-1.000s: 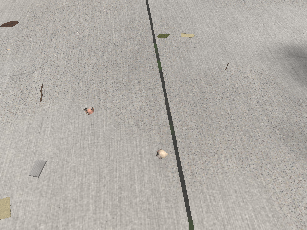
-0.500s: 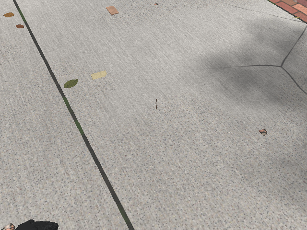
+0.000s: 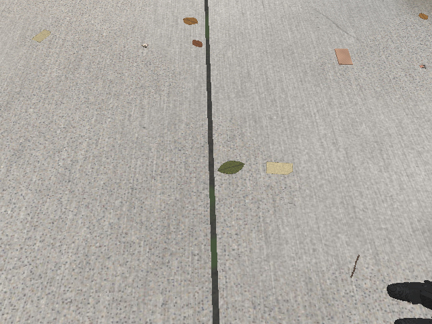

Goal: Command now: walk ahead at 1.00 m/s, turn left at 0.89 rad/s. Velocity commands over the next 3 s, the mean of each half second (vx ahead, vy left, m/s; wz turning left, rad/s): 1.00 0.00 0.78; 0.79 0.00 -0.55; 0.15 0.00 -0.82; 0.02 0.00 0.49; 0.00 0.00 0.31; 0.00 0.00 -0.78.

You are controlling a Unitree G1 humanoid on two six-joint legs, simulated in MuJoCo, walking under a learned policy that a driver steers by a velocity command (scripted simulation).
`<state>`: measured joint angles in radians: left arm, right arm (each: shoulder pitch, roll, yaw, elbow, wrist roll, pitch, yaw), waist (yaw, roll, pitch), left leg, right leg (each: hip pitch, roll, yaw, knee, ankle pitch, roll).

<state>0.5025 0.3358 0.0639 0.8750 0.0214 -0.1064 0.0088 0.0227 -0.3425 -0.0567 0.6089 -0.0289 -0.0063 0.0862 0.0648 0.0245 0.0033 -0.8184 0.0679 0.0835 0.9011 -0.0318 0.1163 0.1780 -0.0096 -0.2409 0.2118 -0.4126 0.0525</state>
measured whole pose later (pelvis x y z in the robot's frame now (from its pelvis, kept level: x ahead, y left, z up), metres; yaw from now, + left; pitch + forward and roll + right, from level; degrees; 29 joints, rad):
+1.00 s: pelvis +0.91 +0.19 -0.01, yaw +3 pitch +3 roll +1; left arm 0.47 0.27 0.06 0.81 -0.03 -0.01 0.02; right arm -0.08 -0.24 0.02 0.55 -0.02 -0.11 -0.01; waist 0.13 -0.01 0.06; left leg -0.53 -0.03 -0.06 0.54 -0.06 0.00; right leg -0.20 0.14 0.23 1.05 -0.61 0.01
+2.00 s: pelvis +1.09 +0.20 +0.02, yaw -2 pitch +3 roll -3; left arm 0.04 0.30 0.10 0.67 0.01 0.02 0.06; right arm 0.26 -0.30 -0.08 0.72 0.02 0.03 -0.03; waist -0.03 -0.03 0.05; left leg -0.29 -0.04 -0.09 0.49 -0.24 0.06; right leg -0.58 0.05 0.08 1.10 -0.39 0.07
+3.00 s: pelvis +1.11 +0.21 +0.02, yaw -21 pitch +1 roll +0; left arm 0.19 0.33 0.10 0.61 -0.03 0.07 0.00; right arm 0.16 -0.25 -0.05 0.66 -0.02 0.02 -0.04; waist -0.01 -0.03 0.07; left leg -0.15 0.00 0.17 0.39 -0.27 0.05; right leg -0.57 -0.09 0.03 1.04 -0.32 0.14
